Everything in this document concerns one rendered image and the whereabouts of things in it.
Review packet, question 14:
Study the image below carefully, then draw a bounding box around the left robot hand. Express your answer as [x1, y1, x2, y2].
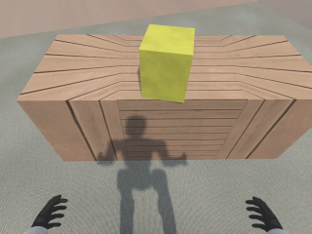
[31, 194, 68, 230]

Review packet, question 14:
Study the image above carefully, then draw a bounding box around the carton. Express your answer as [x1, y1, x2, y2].
[138, 24, 195, 103]

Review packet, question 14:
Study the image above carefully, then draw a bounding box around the pedestal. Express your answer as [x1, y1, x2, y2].
[17, 34, 312, 162]

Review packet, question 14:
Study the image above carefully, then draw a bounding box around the right robot hand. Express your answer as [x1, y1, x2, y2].
[246, 196, 283, 232]

